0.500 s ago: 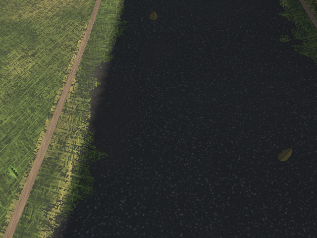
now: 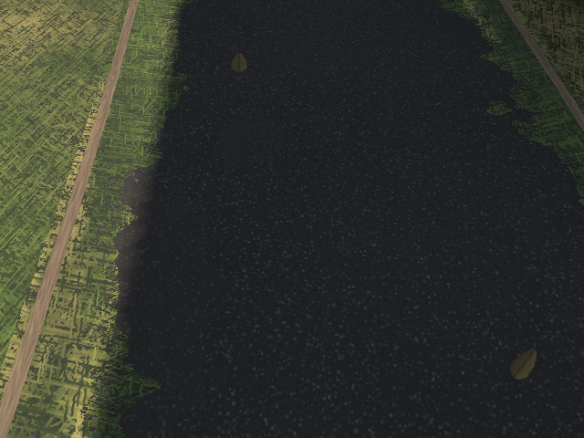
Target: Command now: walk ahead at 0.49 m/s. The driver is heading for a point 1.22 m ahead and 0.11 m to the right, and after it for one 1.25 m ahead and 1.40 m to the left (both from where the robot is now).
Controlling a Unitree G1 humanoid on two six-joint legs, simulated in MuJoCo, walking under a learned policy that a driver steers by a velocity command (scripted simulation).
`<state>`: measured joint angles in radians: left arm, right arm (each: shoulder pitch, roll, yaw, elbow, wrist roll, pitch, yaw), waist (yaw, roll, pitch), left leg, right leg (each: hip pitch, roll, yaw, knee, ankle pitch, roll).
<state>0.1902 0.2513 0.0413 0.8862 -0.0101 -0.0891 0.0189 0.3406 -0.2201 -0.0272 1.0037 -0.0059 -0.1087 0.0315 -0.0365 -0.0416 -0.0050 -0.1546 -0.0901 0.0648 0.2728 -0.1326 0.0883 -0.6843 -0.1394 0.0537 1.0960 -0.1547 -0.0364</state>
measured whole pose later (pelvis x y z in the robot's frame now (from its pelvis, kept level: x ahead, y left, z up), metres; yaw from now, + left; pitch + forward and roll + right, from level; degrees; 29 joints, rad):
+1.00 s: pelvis +0.55 -0.01 -0.01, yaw +1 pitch +1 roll +0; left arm 0.30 0.26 0.05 0.97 -0.02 -0.10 0.00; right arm 0.17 -0.24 -0.06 0.91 0.00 -0.10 0.03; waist 0.00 -0.03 0.03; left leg -0.35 -0.03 0.07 0.47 -0.14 0.07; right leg -0.42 -0.05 0.03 1.19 -0.35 -0.05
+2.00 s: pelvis +1.10 -0.07 -0.02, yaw -11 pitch +2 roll -1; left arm 0.31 0.27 0.05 0.89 0.01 -0.06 0.02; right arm 0.04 -0.25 -0.04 0.82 -0.02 -0.12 0.03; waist 0.05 0.00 0.03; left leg -0.48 -0.04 0.00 0.49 -0.05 0.06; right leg -0.18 0.08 0.08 0.82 -0.50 -0.02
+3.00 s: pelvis +1.17 -0.06 -0.01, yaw +24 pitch +2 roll -1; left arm 0.15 0.33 0.09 0.73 0.01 0.01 0.04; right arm 0.18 -0.30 -0.07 0.62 0.00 0.03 0.00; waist 0.01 -0.04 0.05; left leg -0.31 -0.03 -0.03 0.51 -0.24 0.04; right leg -0.51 -0.04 0.00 1.11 -0.48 0.06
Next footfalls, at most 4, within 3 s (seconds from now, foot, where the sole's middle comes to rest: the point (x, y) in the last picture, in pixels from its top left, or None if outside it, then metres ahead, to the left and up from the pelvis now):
0.28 right None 0.34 -0.16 -0.78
0.86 left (261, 386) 0.65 0.07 -0.78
1.44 right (341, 277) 0.97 -0.15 -0.78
1.94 left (287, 197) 1.28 -0.01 -0.78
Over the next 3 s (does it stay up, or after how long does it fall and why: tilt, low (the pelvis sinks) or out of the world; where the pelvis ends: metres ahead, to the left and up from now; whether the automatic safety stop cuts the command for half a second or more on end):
stays up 1.17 -0.06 -0.01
